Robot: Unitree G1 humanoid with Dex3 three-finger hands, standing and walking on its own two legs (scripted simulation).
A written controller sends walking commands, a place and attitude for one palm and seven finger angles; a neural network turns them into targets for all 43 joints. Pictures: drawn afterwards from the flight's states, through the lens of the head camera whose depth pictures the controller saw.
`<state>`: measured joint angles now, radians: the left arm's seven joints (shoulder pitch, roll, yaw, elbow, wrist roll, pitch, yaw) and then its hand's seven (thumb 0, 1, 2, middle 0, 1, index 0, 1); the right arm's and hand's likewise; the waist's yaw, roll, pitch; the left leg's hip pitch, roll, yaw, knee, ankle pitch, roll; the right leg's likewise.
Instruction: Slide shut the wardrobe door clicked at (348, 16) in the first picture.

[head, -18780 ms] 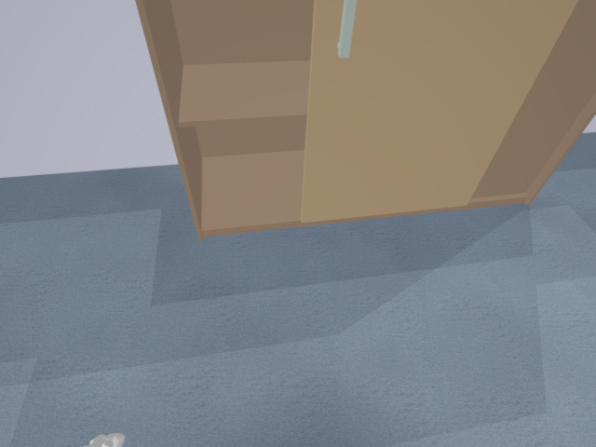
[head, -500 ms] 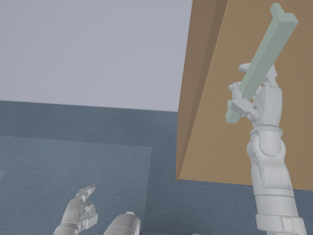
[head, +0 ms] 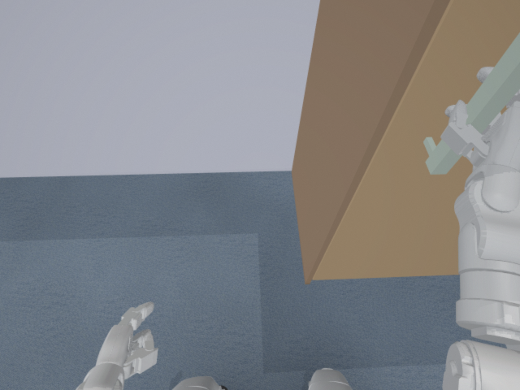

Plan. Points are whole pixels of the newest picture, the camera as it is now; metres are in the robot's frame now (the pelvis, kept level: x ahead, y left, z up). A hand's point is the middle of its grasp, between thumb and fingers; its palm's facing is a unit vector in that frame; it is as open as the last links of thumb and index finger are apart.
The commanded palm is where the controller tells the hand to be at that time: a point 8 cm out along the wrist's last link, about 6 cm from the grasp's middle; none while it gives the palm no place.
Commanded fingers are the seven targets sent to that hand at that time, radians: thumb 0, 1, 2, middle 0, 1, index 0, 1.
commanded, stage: stop walking and hold the door there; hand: right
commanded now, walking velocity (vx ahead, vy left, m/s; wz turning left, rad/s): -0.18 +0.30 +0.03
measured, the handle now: (480, 90) +0.46 -0.29 +0.19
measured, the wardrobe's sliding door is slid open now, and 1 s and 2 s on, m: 0.00 0.00 0.00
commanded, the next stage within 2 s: loosen the grip on the handle in 0.90 s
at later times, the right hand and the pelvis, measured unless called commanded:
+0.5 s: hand (460, 130) +0.41 -0.26 +0.17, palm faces +0.39 +0.90 -0.18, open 7.0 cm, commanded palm +0.37 -0.28 +0.16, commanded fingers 0.00 -0.90 -0.90 0.45 1.40 0.45 1.40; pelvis +0.02 -0.02 +0.01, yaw +4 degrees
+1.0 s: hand (461, 131) +0.41 -0.26 +0.17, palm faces +0.34 +0.92 -0.17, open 7.0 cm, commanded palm +0.37 -0.30 +0.17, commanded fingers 0.00 -0.78 -0.84 0.45 1.40 0.45 1.40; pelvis +0.00 -0.05 +0.02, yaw +5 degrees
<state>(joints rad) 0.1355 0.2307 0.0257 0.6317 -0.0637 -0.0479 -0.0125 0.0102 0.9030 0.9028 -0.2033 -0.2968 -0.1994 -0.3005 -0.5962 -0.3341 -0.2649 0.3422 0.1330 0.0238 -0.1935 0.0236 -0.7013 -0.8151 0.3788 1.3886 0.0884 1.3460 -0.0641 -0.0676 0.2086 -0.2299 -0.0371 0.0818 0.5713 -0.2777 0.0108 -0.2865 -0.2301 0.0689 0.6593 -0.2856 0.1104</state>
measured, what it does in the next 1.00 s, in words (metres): stands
